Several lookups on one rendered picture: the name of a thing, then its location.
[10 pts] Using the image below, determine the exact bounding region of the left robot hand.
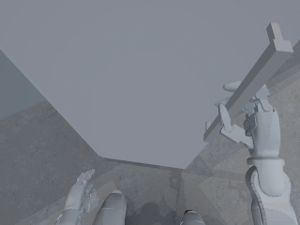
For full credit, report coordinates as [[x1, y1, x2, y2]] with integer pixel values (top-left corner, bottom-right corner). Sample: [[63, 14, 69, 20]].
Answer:
[[64, 169, 99, 216]]

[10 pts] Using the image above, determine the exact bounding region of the left robot shin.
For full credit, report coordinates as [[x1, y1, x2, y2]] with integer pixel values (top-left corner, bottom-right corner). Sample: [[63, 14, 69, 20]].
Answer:
[[112, 189, 122, 194]]

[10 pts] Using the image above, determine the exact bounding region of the right robot hand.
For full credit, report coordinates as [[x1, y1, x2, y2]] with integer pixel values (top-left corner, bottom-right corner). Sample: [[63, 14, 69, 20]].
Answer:
[[215, 81, 281, 158]]

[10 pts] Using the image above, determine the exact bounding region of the robot right forearm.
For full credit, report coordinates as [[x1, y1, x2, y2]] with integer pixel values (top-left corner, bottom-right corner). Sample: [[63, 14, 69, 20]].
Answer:
[[245, 157, 298, 225]]

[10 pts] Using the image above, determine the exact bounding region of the handle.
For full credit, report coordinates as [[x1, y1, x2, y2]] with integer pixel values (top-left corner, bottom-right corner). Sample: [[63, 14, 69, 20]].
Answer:
[[203, 22, 294, 143]]

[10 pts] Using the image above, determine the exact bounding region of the left robot thigh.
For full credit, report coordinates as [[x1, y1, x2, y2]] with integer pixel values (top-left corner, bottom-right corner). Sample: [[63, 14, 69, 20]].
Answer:
[[92, 193, 128, 225]]

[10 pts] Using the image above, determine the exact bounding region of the robot left forearm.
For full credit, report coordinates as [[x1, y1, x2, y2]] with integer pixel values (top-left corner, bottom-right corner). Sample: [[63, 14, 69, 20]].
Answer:
[[54, 208, 82, 225]]

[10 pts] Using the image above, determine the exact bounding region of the fridge door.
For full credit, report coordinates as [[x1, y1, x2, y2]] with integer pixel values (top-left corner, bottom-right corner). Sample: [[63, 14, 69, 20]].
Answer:
[[0, 0, 300, 169]]

